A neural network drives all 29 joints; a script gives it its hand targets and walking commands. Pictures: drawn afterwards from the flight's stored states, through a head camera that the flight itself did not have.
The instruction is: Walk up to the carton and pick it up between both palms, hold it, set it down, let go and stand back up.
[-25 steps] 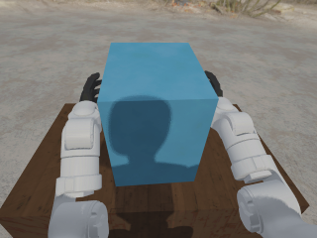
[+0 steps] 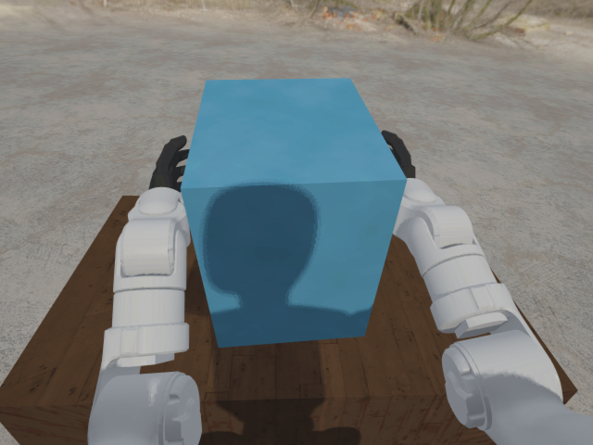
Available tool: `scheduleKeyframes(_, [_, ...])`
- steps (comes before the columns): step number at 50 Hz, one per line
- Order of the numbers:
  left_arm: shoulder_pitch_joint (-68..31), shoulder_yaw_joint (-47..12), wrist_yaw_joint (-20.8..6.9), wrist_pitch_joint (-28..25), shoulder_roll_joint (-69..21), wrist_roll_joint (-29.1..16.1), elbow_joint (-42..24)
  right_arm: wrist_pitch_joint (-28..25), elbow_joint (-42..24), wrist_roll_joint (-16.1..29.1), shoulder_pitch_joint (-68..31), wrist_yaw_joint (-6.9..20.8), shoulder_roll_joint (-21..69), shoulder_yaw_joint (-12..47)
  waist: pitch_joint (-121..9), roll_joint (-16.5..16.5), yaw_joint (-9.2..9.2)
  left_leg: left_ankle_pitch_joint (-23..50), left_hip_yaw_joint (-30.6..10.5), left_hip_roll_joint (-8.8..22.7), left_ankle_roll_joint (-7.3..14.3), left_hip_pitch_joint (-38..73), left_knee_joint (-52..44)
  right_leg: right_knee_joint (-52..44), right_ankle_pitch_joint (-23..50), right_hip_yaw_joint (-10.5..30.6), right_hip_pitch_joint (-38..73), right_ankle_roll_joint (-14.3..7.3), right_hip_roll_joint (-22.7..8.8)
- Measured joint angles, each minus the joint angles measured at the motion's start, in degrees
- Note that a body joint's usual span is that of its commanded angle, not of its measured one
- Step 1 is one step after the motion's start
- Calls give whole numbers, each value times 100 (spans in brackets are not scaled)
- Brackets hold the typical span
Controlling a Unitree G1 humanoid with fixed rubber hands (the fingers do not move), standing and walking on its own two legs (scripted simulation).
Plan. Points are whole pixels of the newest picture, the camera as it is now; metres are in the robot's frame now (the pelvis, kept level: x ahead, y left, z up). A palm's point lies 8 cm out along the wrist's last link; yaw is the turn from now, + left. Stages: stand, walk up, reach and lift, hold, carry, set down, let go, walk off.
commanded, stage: hold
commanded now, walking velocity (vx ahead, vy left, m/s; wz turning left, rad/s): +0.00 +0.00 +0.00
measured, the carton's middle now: (286, 209) +0.39 +0.01 +0.19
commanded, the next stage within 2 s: set down in 0.54 s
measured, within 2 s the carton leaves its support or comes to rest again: neither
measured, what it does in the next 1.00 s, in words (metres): stands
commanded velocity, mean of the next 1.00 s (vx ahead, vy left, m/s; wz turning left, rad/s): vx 0.00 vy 0.00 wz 0.00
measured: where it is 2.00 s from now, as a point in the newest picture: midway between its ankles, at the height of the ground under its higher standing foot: outside the picture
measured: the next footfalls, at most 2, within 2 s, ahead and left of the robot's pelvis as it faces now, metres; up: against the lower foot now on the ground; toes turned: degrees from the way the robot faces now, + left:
none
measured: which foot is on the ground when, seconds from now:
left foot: down 0.00-1.00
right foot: down 0.00-1.00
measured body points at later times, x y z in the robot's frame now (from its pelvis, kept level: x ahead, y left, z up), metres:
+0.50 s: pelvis +0.00 +0.00 +0.00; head -0.07 +0.03 +0.44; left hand +0.37 +0.16 +0.23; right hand +0.38 -0.13 +0.24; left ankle +0.04 +0.12 -0.75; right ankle -0.02 -0.11 -0.75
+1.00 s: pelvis +0.00 -0.01 +0.00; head -0.05 +0.02 +0.45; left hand +0.38 +0.17 +0.21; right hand +0.41 -0.13 +0.20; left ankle +0.04 +0.12 -0.75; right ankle -0.02 -0.11 -0.75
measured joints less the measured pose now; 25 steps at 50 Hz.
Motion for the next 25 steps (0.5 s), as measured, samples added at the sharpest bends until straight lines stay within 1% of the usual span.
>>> scheduleKeyframes(12, [43, 52, 15, 8, -70, -10, -71, 8, -118, 63, 104, -33, -58, 121, 21, 48, 19, -17, 15, 6, 6, 32, -1, -28, 8, 24, 35, 4, 7])
scheduleKeyframes(25, [46, 30, 14, 8, -26, -44, -61, 40, -105, 45, 63, -42, -19, 62, -9, 25, 17, -14, 6, -3, 10, -2, 10, -11, 8, 23, -4, 7, 2])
